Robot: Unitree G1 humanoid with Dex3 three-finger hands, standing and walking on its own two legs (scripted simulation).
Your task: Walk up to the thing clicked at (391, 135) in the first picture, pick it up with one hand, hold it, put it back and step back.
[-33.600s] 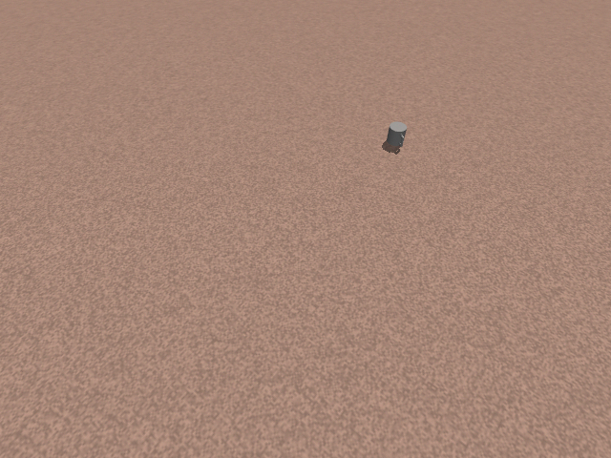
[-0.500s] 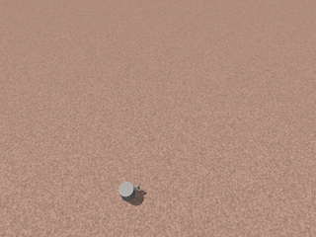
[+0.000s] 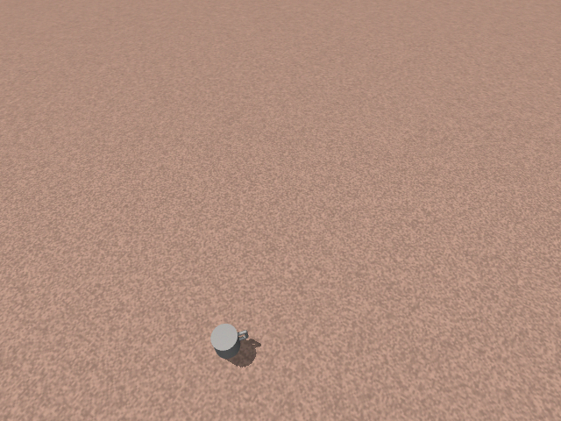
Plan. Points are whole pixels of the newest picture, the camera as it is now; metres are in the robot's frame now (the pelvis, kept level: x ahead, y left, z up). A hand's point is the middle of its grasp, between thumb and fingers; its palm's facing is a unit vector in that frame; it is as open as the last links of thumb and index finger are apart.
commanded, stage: stand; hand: left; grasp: from above
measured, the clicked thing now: (230, 339) +0.46 +0.21 -0.73
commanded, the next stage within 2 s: step back in 0.62 s
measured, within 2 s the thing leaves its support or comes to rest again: neither
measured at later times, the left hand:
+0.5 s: hand out of the picture +0.06 +0.25 -0.16, palm faces +0.01 -0.94 -0.34, open 7.4 cm
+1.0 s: hand out of the picture +0.10 +0.33 -0.18, palm faces +0.01 -0.92 -0.38, open 7.4 cm
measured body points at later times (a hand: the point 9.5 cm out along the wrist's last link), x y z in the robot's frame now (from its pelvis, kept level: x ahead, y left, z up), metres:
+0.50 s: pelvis +0.00 +0.00 +0.00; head +0.01 -0.01 +0.45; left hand +0.06 +0.30 -0.13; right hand +0.07 -0.30 -0.14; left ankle +0.00 +0.15 -0.75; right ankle -0.01 -0.13 -0.75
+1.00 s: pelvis -0.06 +0.05 -0.02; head +0.02 +0.08 +0.42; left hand +0.10 +0.37 -0.15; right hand +0.00 -0.27 -0.14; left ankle -0.03 +0.15 -0.75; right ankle -0.06 -0.11 -0.68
